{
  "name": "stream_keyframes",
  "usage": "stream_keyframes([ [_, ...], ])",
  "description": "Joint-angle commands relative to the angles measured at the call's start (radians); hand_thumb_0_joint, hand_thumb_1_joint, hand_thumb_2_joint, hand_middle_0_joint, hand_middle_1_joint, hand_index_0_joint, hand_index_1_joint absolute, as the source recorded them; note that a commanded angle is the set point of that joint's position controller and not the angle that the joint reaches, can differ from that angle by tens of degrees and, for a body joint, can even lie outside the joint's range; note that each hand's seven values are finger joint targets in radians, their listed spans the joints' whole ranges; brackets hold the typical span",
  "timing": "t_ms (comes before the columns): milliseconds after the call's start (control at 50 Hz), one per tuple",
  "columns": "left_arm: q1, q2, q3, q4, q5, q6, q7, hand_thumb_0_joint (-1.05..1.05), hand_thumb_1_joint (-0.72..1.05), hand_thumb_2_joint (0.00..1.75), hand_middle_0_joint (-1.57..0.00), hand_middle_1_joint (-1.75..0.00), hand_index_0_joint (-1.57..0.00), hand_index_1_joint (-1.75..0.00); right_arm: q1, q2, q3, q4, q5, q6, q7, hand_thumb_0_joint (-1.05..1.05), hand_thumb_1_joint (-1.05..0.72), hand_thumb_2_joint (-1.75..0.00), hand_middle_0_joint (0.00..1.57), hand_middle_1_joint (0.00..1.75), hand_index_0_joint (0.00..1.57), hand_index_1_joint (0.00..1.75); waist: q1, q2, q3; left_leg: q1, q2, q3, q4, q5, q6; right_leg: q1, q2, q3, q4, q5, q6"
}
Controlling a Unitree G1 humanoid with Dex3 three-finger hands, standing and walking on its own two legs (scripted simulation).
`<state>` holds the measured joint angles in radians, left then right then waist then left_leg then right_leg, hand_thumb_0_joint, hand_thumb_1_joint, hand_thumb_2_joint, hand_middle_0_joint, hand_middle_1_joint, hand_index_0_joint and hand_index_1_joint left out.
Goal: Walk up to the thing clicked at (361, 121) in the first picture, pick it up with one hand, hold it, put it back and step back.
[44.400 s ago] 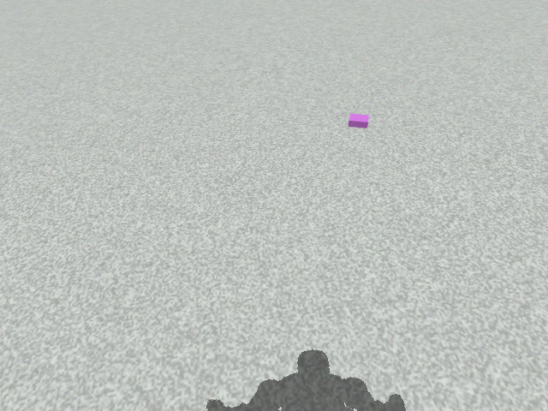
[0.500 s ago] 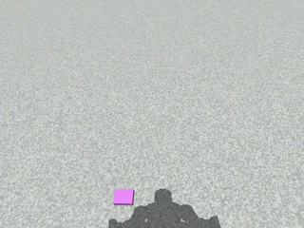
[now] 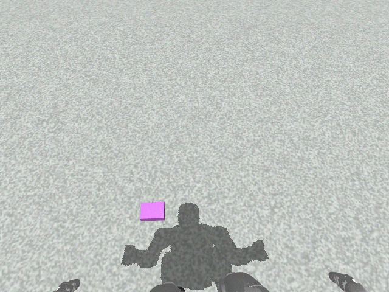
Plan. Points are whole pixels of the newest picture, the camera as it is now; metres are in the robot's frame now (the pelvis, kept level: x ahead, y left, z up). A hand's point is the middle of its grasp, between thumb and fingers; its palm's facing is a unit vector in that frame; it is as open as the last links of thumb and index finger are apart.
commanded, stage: step back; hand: left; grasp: from above
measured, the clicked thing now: (152, 211) +0.51 +0.22 -0.74
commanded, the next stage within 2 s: none
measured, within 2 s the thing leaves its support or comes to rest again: neither
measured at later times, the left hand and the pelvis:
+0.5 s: hand out of the picture +0.01 +0.27 -0.15, palm faces +0.03 -0.91 -0.40, open 7.4 cm; pelvis -0.12 -0.01 -0.01, yaw +3 degrees
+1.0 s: hand out of the picture -0.19 +0.23 -0.14, palm faces -0.02 -0.91 -0.42, open 7.4 cm; pelvis -0.27 -0.04 +0.00, yaw -1 degrees
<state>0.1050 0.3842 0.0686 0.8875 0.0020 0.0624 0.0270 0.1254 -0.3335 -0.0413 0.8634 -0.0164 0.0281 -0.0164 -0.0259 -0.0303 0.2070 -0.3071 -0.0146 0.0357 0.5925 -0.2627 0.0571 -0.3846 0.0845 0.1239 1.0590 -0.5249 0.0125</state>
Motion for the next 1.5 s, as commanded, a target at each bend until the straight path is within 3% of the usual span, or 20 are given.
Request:
stream_keyframes([
  [0,0.042,0.165,0.061,-0.097,0.007,-0.037,0.002,0.0,0.9,0.9,-0.2,-0.3,-0.2,-0.3,0.057,-0.287,-0.078,-0.077,-0.004,-0.018,-0.022,0.0,-0.9,-0.9,0.2,0.3,0.2,0.3,-0.025,0.164,-0.286,0.309,0.285,-0.296,-0.083,0.579,0.192,-0.05,-0.057,-0.034,-0.184,0.01,-0.001],
  [100,0.184,0.174,0.072,-0.045,0.028,-0.058,-0.007,0.0,0.9,0.9,-0.2,-0.3,-0.2,-0.3,-0.025,-0.276,-0.064,-0.101,0.015,-0.003,-0.009,0.0,-0.9,-0.9,0.2,0.3,0.2,0.3,0.047,0.101,-0.291,-0.007,0.191,-0.205,0.004,0.233,0.067,0.272,-0.095,-0.062,-0.596,0.348,-0.062],
  [160,0.065,0.329,0.104,-0.134,0.035,-0.068,-0.006,0.0,0.9,0.9,-0.2,-0.3,-0.2,-0.3,-0.055,-0.244,-0.063,-0.097,0.016,0.008,-0.015,0.0,-0.9,-0.9,0.2,0.3,0.2,0.3,0.07,-0.206,-0.16,-0.148,-0.078,-0.183,0.571,-0.368,-0.059,0.033,-0.517,0.469,-0.737,0.57,-0.358],
  [220,-0.044,0.235,0.083,-0.155,0.026,-0.066,0.007,0.0,0.9,0.9,-0.2,-0.3,-0.2,-0.3,0.049,-0.232,-0.056,-0.053,0.029,0.004,-0.014,0.0,-0.9,-0.9,0.2,0.3,0.2,0.3,-0.005,-0.079,-0.152,-0.173,-0.124,-0.217,0.657,-0.235,-0.056,0.088,-0.333,0.139,-0.64,0.705,-0.243],
  [340,0.059,0.214,0.074,-0.176,0.036,-0.054,0.017,0.0,0.9,0.9,-0.2,-0.3,-0.2,-0.3,0.039,-0.223,-0.046,-0.082,0.013,-0.006,-0.012,0.0,-0.9,-0.9,0.2,0.3,0.2,0.3,0.069,-0.133,-0.235,-0.153,-0.036,-0.123,0.267,-0.26,-0.074,0.335,-0.33,0.098,-0.547,0.773,-0.225],
  [420,0.019,0.239,0.069,-0.195,0.016,-0.035,0.003,0.0,0.9,0.9,-0.2,-0.3,-0.2,-0.3,0.139,-0.214,-0.058,-0.045,-0.001,-0.021,-0.002,0.0,-0.9,-0.9,0.2,0.3,0.2,0.3,0.015,-0.142,-0.274,0.064,-0.017,-0.025,-0.144,0.01,-0.043,0.243,-0.291,0.067,-0.449,0.687,-0.172],
  [500,-0.034,0.201,0.073,-0.198,0.015,-0.027,0.016,0.0,0.9,0.9,-0.2,-0.3,-0.2,-0.3,0.074,-0.404,-0.104,-0.082,-0.016,-0.035,0.005,0.0,-0.9,-0.9,0.2,0.3,0.2,0.3,-0.032,0.217,-0.243,0.022,0.425,-0.576,-0.236,0.44,0.263,-0.041,0.011,0.053,0.083,-0.158,-0.034],
  [560,0.066,0.18,0.071,-0.153,-0.005,-0.023,0.008,0.0,0.9,0.9,-0.2,-0.3,-0.2,-0.3,-0.029,-0.3,-0.069,-0.099,-0.015,-0.034,-0.01,0.0,-0.9,-0.9,0.2,0.3,0.2,0.3,0.053,0.147,-0.198,0.079,0.274,-0.298,-0.157,0.506,0.168,-0.115,0.017,0.083,0.22,-0.002,-0.043],
  [700,0.087,0.174,0.07,-0.153,0.009,-0.036,-0.007,0.0,0.9,0.9,-0.2,-0.3,-0.2,-0.3,0.04,-0.301,-0.078,-0.12,-0.017,-0.024,-0.015,0.0,-0.9,-0.9,0.2,0.3,0.2,0.3,-0.012,0.208,-0.231,0.186,0.28,-0.273,-0.11,0.452,0.213,-0.047,-0.034,-0.029,-0.094,-0.008,0.015],
  [800,0.235,0.181,0.077,-0.073,0.027,-0.06,-0.009,0.0,0.9,0.9,-0.2,-0.3,-0.2,-0.3,-0.015,-0.288,-0.068,-0.139,0.01,0.006,-0.007,0.0,-0.9,-0.9,0.2,0.3,0.2,0.3,0.05,0.184,-0.303,0.002,0.172,-0.182,0.053,0.221,0.072,0.272,-0.075,-0.104,-0.662,0.324,-0.037],
  [820,0.213,0.257,0.096,-0.085,0.044,-0.067,-0.01,0.0,0.9,0.9,-0.2,-0.3,-0.2,-0.3,0.012,-0.232,-0.055,-0.147,0.014,0.009,-0.004,0.0,-0.9,-0.9,0.2,0.3,0.2,0.3,0.029,-0.021,-0.263,-0.222,0.049,-0.154,0.189,-0.008,0.001,0.323,-0.225,0.157,-0.672,0.303,-0.086],
  [840,0.152,0.378,0.121,-0.128,0.036,-0.059,-0.012,0.0,0.9,0.9,-0.2,-0.3,-0.2,-0.3,-0.045,-0.219,-0.06,-0.172,0.022,0.008,-0.018,0.0,-0.9,-0.9,0.2,0.3,0.2,0.3,0.084,-0.249,-0.221,-0.241,-0.091,-0.125,0.421,-0.334,-0.049,0.11,-0.472,0.411,-0.736,0.394,-0.285],
  [860,0.103,0.377,0.116,-0.158,0.038,-0.064,-0.005,0.0,0.9,0.9,-0.2,-0.3,-0.2,-0.3,-0.061,-0.257,-0.076,-0.161,0.017,0.011,-0.025,0.0,-0.9,-0.9,0.2,0.3,0.2,0.3,0.085,-0.208,-0.151,-0.179,-0.046,-0.231,0.588,-0.365,-0.058,-0.064,-0.542,0.495,-0.771,0.424,-0.342],
  [920,-0.028,0.254,0.086,-0.17,0.037,-0.066,0.005,0.0,0.9,0.9,-0.2,-0.3,-0.2,-0.3,0.046,-0.243,-0.063,-0.096,0.028,0.002,-0.02,0.0,-0.9,-0.9,0.2,0.3,0.2,0.3,-0.01,-0.105,-0.152,-0.192,-0.103,-0.205,0.65,-0.228,-0.056,0.038,-0.325,0.112,-0.614,0.633,-0.224],
  [1020,0.102,0.231,0.076,-0.17,0.042,-0.056,0.02,0.0,0.9,0.9,-0.2,-0.3,-0.2,-0.3,0.005,-0.223,-0.052,-0.117,0.008,-0.005,-0.015,0.0,-0.9,-0.9,0.2,0.3,0.2,0.3,0.085,-0.133,-0.201,-0.208,-0.059,-0.131,0.373,-0.276,-0.078,0.28,-0.326,0.096,-0.546,0.746,-0.224],
  [1100,0.051,0.246,0.069,-0.191,0.019,-0.041,0.017,0.0,0.9,0.9,-0.2,-0.3,-0.2,-0.3,0.105,-0.222,-0.062,-0.079,-0.003,-0.012,-0.007,0.0,-0.9,-0.9,0.2,0.3,0.2,0.3,0.035,-0.165,-0.272,-0.03,-0.021,-0.044,0.001,-0.142,-0.048,0.281,-0.327,0.092,-0.464,0.743,-0.195],
  [1140,0.056,0.203,0.048,-0.201,0.01,-0.026,0.01,0.0,0.9,0.9,-0.2,-0.3,-0.2,-0.3,0.129,-0.268,-0.082,-0.068,-0.019,-0.02,-0.007,0.0,-0.9,-0.9,0.2,0.3,0.2,0.3,0.029,-0.032,-0.285,0.147,0.084,-0.194,-0.197,0.126,-0.002,0.088,-0.244,0.044,-0.336,0.516,-0.102],
  [1180,0.003,0.211,0.067,-0.2,0.005,-0.023,0.025,0.0,0.9,0.9,-0.2,-0.3,-0.2,-0.3,0.077,-0.426,-0.106,-0.105,-0.015,-0.019,0.006,0.0,-0.9,-0.9,0.2,0.3,0.2,0.3,-0.018,0.256,-0.26,0.024,0.424,-0.59,-0.247,0.381,0.245,-0.044,-0.011,-0.01,0.039,-0.165,-0.029],
  [1300,0.127,0.196,0.074,-0.114,0.006,-0.018,0.006,0.0,0.9,0.9,-0.2,-0.3,-0.2,-0.3,-0.04,-0.273,-0.067,-0.109,-0.02,-0.021,-0.011,0.0,-0.9,-0.9,0.2,0.3,0.2,0.3,0.055,0.157,-0.176,0.039,0.254,-0.295,-0.21,0.266,0.18,-0.087,0.007,0.043,0.228,0.035,-0.009],
  [1480,0.233,0.173,0.059,-0.039,0.015,-0.041,-0.011,0.0,0.9,0.9,-0.2,-0.3,-0.2,-0.3,-0.018,-0.329,-0.078,-0.116,-0.007,0.021,0.0,0.0,-0.9,-0.9,0.2,0.3,0.2,0.3,0.05,0.248,-0.324,0.116,0.233,-0.222,-0.125,0.163,0.123,0.199,-0.057,-0.164,-0.578,0.153,-0.029],
])
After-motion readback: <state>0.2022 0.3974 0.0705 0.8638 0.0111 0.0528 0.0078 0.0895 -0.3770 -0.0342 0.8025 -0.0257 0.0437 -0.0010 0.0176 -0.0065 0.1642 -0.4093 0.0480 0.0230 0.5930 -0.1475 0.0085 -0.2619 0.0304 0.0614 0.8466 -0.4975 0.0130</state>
